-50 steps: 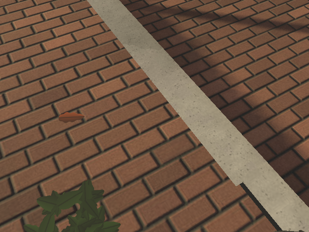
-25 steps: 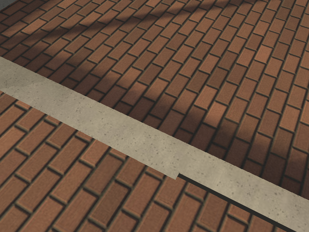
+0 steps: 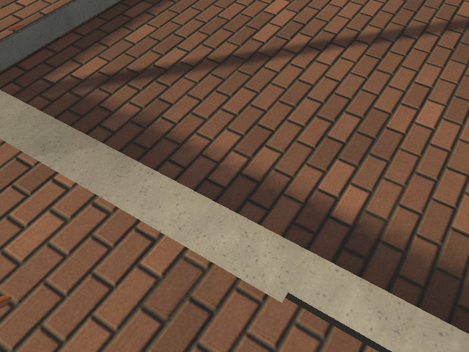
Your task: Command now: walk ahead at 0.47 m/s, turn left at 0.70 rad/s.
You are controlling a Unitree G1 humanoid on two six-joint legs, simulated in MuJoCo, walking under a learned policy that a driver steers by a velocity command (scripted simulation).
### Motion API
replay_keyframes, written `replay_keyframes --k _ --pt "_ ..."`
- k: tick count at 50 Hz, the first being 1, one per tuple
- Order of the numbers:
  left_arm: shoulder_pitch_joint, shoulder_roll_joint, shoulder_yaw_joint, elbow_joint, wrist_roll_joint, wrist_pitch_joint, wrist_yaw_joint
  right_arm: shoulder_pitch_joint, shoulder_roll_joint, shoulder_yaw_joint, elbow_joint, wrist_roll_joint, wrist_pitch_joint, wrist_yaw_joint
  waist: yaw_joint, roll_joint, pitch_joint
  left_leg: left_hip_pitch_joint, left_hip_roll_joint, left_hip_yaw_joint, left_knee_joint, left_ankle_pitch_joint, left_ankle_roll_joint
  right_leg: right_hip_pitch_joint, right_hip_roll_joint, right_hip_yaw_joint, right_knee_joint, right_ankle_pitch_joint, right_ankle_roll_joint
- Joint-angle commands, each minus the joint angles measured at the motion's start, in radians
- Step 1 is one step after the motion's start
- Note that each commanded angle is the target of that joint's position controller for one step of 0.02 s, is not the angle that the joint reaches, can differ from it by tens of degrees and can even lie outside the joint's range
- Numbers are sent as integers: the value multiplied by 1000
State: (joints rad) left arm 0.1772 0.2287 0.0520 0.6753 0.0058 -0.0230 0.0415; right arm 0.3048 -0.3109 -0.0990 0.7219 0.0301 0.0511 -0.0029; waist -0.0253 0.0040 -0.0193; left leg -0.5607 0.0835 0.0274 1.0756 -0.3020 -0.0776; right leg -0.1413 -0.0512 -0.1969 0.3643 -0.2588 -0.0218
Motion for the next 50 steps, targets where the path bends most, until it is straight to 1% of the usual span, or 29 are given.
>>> replay_keyframes --k 1,4,5,8,11,12,13,14,15,16,17,19,22,27,31,33,35,36,37,38,39,40,41,42,43,45,46,48,50 --pt "57 190 71 -17 -5 -40 -2 -154 -51 -6 -142 3 -42 21 74 -104 49 -296 67 -51 -60 29 39 223 -349 273 -271 -296 -152" --pt "60 206 84 3 -8 -54 -17 -166 -34 2 -154 13 -46 32 60 -90 88 -297 90 -45 -90 49 63 213 -352 191 -290 -260 -144" --pt "99 193 69 16 55 -48 -35 -191 -49 1 -153 -90 -13 77 64 -57 81 -223 51 19 -141 55 79 167 -328 108 -277 -293 -108" --pt "96 222 75 25 49 -48 -42 -266 -49 5 -184 -57 0 120 67 -135 118 -131 51 68 -216 50 129 96 -317 25 -279 -331 -67" --pt "103 253 80 35 45 -29 -49 -280 -73 9 -183 -54 -1 113 52 -123 128 -41 19 131 -284 -46 187 120 -324 -39 -228 -266 -58" --pt "95 265 81 37 41 -23 -52 -227 -83 7 -165 -53 -3 102 19 -121 112 56 -24 168 -303 -83 209 106 -318 -74 -142 -78 -56" --pt "74 281 84 38 28 -16 -56 -82 -93 -3 -116 -47 -11 82 -67 -84 50 249 -95 208 -341 -84 231 58 -291 -132 74 239 -49" --pt "69 269 76 35 22 -9 -61 171 -133 -30 -23 -44 -24 56 -189 27 -87 562 -182 186 -370 -101 260 -65 -235 -176 463 512 -33" --pt "27 146 36 -21 33 -14 -71 285 -259 -58 17 -45 -28 35 -210 305 -64 728 1 -181 -586 -374 304 -428 -123 -144 856 -15 24" --pt "-72 114 22 -128 51 -36 -77 189 -328 -54 -46 -35 -35 29 -152 385 -88 764 140 -749 -857 -608 371 -747 40 114 1051 -323 68" --pt "-148 175 27 -151 60 -42 -74 137 -289 -45 -62 -43 -37 27 -150 195 -34 751 200 -724 -907 -478 354 -836 -14 212 1088 -219 57" --pt "18 173 14 -60 52 -54 -69 101 -211 -20 -48 -65 -57 13 -39 69 0 599 172 -516 -840 -281 310 -718 -101 201 974 -47 23" --pt "120 169 9 25 39 -10 -87 3 -117 20 -51 -52 -111 16 41 67 36 416 76 -332 -901 -137 232 -562 -136 203 893 104 24" --pt "-57 118 -5 24 -13 2 -101 151 -102 26 26 -53 -152 28 -29 22 175 482 37 -41 -993 326 132 -692 -19 240 691 258 -16" --pt "-133 90 -26 14 0 -17 -118 159 -50 59 70 -47 -170 9 -8 28 162 562 22 131 -1025 770 73 -611 52 81 459 374 -71" --pt "-92 90 -35 31 -1 -16 -120 129 -76 60 80 -48 -181 -8 34 57 109 604 38 180 -986 1175 49 -445 103 7 365 404 -101" --pt "36 142 -23 74 -3 -1 -107 95 -139 42 83 -59 -170 -41 114 121 11 716 78 193 -819 1553 32 -295 165 -23 357 345 -122" --pt "173 187 -6 111 -2 5 -100 61 -168 31 78 -70 -152 -55 192 136 -49 737 95 192 -632 1676 27 -181 197 -21 361 278 -141" --pt "376 239 18 171 -1 9 -93 -5 -192 21 59 -83 -132 -63 294 133 -117 693 104 181 -363 1698 28 -12 204 12 346 218 -175" --pt "600 277 47 230 -7 11 -82 -116 -219 8 36 -77 -118 -63 430 99 -135 531 55 177 91 1475 44 176 131 142 242 189 -259" --pt "578 245 43 271 -21 15 -67 -217 -70 48 15 -81 -130 -28 366 -110 -11 165 -135 143 491 283 88 265 94 226 268 149 -273" --pt "426 255 43 241 -5 17 -66 -160 69 86 -73 -77 -154 -13 168 -280 3 -202 -231 -24 751 -168 54 362 0 598 295 392 -391" --pt "331 276 49 190 7 15 -54 -46 46 109 -134 -60 -179 3 86 -257 -142 -336 -192 -182 729 -159 61 441 -157 996 1 -35 -510" --pt "295 217 48 164 13 12 -46 -81 -47 104 -111 -80 -198 9 83 -6 -56 -315 -126 -198 604 -68 95 310 -172 1050 -157 -271 -459" --pt "248 178 38 169 21 7 -47 -121 -72 97 -100 -90 -196 9 34 127 48 -254 -86 -173 493 -23 98 122 -128 960 -190 -286 -387" --pt "236 184 30 170 15 -29 -38 -145 -57 112 -117 -118 -151 7 -24 150 135 -175 -28 -161 339 -35 57 -105 -58 834 -193 -146 -362" --pt "235 177 24 174 8 -45 -38 -162 -47 120 -125 -117 -129 9 -39 146 166 -125 -1 -136 236 -36 39 -218 -18 762 -214 -134 -347" --pt "234 213 36 159 5 -66 -39 -273 -44 130 -171 -106 -120 17 -3 93 187 -32 24 -70 -16 84 13 -331 41 657 -255 22 -332" --pt "261 204 41 166 -7 -68 -45 -385 -4 147 -210 -78 -121 25 64 23 169 68 11 -35 -258 269 11 -330 91 580 -232 181 -275"
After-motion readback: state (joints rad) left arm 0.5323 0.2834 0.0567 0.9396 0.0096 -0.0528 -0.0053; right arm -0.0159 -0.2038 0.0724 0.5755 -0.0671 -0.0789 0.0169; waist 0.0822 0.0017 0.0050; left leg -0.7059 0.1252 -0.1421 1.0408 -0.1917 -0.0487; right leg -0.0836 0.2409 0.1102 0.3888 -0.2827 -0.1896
